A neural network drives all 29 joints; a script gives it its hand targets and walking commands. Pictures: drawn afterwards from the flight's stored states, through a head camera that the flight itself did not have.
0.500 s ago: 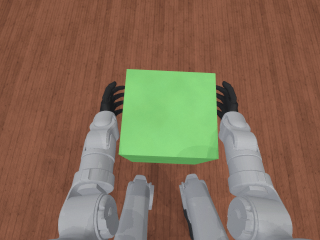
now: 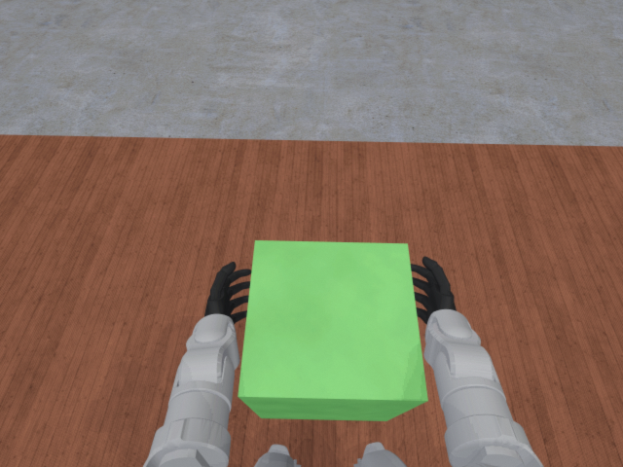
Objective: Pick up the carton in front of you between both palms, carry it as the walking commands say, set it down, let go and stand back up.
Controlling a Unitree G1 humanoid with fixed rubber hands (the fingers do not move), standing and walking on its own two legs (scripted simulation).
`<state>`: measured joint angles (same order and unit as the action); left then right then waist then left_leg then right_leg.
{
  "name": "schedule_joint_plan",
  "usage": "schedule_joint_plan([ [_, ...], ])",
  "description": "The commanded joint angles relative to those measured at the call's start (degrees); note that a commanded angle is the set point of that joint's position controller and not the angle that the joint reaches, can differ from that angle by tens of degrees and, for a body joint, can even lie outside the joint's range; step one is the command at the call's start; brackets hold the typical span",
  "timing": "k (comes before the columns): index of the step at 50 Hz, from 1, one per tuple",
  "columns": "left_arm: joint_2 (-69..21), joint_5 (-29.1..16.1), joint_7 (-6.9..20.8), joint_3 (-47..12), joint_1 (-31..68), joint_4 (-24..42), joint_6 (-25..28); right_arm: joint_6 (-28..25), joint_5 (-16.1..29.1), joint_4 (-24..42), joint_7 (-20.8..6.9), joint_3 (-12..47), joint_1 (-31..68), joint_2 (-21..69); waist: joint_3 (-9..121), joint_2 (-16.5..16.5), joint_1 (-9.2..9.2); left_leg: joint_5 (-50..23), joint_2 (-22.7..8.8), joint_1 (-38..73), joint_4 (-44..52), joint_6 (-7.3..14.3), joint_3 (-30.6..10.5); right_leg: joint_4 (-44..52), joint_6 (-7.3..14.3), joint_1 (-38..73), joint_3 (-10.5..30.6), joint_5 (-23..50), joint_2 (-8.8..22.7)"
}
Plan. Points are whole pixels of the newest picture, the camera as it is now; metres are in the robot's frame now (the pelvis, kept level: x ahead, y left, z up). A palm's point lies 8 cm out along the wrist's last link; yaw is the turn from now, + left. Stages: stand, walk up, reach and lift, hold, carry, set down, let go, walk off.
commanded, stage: reach and lift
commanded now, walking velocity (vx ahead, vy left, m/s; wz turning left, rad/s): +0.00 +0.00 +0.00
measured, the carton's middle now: (327, 339) +0.33 +0.00 -0.11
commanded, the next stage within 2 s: hold in 1.44 s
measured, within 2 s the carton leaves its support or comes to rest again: neither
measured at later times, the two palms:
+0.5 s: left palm (191, 301) +0.31 +0.15 +0.09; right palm (477, 290) +0.31 -0.15 +0.10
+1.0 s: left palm (188, 296) +0.31 +0.15 +0.10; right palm (480, 285) +0.31 -0.15 +0.11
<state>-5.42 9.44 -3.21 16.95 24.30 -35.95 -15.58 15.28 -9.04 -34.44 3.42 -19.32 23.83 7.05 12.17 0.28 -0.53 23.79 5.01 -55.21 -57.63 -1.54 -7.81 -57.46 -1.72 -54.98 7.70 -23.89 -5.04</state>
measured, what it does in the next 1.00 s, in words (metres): rises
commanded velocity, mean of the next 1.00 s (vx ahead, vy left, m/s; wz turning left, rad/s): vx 0.00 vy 0.00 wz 0.00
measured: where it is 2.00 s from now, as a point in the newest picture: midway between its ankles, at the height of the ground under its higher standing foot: outside the picture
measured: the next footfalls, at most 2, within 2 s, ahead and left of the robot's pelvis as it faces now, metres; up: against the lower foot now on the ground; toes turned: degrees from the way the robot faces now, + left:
none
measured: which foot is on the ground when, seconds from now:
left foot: down 0.00-1.00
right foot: down 0.00-1.00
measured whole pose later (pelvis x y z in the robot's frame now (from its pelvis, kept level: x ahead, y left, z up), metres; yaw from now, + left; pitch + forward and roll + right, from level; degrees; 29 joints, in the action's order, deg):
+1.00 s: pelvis +0.01 +0.00 +0.08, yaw +0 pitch -4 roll +0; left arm -9.1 16.6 0.4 15.8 16.8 -20.4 -36.1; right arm 35.5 -16.7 -20.8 -0.4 -16.8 17.7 9.4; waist 0.4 0.1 0.0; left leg 12.0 2.6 -8.3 -24.0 -0.7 -8.1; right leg -24.4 -0.7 -8.3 8.4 -12.3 -2.6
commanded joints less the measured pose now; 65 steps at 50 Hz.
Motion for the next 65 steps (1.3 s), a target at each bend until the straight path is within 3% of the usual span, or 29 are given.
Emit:
schedule_joint_plan([
  [1, -58.62, -6.30, 13.24, -32.39, 27.15, 1.99, 0.36, 0.89, 5.54, -1.44, -13.19, 34.14, 24.83, 58.18, 26.60, -0.72, 0.08, -19.04, 2.19, 23.41, 11.70, 0.95, 3.07, 11.37, 0.50, 21.96, -3.47, 18.82, -2.32],
  [8, -58.60, -7.24, 14.02, -35.03, 21.23, 5.59, -3.26, 4.45, 6.06, 2.13, -14.14, 36.74, 19.00, 58.27, 20.24, -0.63, 0.17, -24.68, 1.43, 34.45, 21.06, 0.85, 2.34, 20.59, 0.40, 33.28, -2.63, 24.87, -1.33],
  [16, -58.90, -8.74, 15.49, -37.92, 16.77, 12.92, -11.25, 12.23, 7.44, 9.22, -15.70, 39.83, 14.62, 58.15, 11.07, -0.19, 0.48, -26.92, 0.39, 44.69, 30.99, 0.62, 2.53, 30.43, 0.33, 44.66, -2.64, 27.52, -0.41],
  [24, -56.55, -6.69, 16.61, -32.87, 17.39, 13.48, -17.72, 18.48, 5.38, 9.12, -17.05, 34.68, 14.86, 56.50, -1.62, -0.11, 0.54, -16.27, 0.18, 46.47, 36.49, 1.09, 3.25, 36.03, 0.94, 45.78, -3.04, 16.96, 0.18],
  [27, -56.76, -5.55, 17.27, -30.45, 20.84, 11.87, -17.85, 18.63, 4.34, 7.72, -17.64, 32.21, 18.54, 56.86, -3.22, 0.06, 0.63, -12.24, -0.01, 45.68, 36.46, 1.43, 3.69, 36.09, 1.21, 45.03, -3.33, 12.66, 0.37],
  [36, -58.65, -6.28, 17.79, -32.08, 26.87, 13.31, -17.45, 18.24, 5.17, 8.93, -18.07, 33.85, 24.48, 58.57, 2.41, -0.21, 0.66, -13.05, -0.05, 48.04, 35.73, 1.25, 4.12, 35.42, 0.99, 47.19, -3.72, 13.66, 0.23],
  [65, -56.51, -8.23, 16.81, -34.96, 17.24, 22.24, -21.35, 22.06, 7.11, 17.85, -17.43, 36.54, 15.01, 55.84, 2.20, -0.22, 0.37, -26.31, 0.76, 54.33, 38.71, 0.38, 3.37, 38.19, 0.21, 53.17, -3.45, 26.62, -0.61],
])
